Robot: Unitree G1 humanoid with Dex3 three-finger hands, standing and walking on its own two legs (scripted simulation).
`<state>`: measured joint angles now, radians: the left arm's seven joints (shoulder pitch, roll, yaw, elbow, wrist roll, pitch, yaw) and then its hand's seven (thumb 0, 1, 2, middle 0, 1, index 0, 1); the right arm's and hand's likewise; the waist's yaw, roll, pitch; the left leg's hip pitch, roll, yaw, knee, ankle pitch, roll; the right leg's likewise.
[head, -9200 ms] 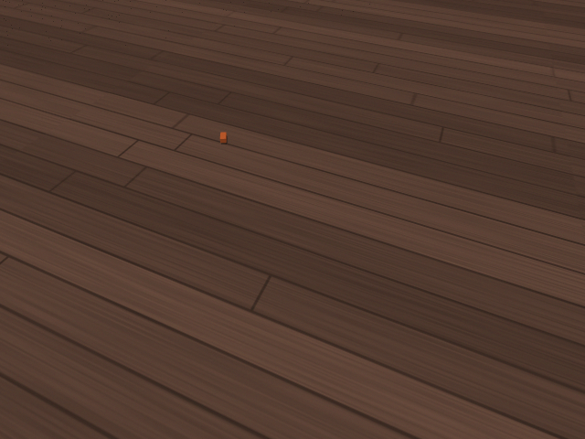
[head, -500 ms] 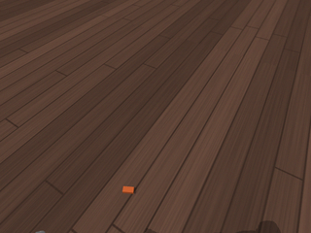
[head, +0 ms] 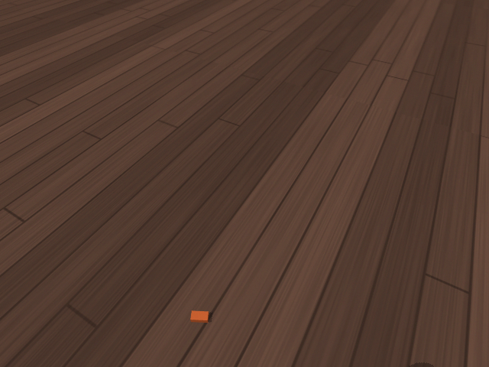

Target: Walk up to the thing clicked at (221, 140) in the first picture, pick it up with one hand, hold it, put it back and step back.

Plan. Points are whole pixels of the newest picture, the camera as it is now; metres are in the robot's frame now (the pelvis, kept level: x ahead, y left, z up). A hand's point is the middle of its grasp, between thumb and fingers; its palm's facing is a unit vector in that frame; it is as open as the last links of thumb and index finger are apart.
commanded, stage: walk up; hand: left
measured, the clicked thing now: (199, 316) +0.47 +0.18 -0.76
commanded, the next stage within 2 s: none
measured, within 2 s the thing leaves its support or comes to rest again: neither
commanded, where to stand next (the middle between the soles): +0.09 +0.00 m, yaw -2 degrees
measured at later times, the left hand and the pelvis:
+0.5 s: hand out of the picture +0.08 +0.30 -0.16, palm faces -0.04 -0.92 -0.40, open 7.4 cm; pelvis +0.06 +0.03 -0.01, yaw -1 degrees
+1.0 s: hand out of the picture +0.05 +0.30 -0.19, palm faces -0.12 -0.92 -0.38, open 7.4 cm; pelvis -0.03 +0.01 -0.05, yaw -8 degrees
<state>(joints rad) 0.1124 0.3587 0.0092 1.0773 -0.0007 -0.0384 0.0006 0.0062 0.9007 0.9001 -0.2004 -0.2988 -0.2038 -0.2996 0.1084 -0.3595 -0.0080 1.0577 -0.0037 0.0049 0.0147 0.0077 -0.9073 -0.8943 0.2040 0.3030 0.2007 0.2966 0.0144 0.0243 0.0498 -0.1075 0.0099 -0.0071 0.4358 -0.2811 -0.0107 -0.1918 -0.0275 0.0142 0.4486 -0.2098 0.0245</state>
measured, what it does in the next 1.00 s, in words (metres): steps on the spot: left foot, then right foot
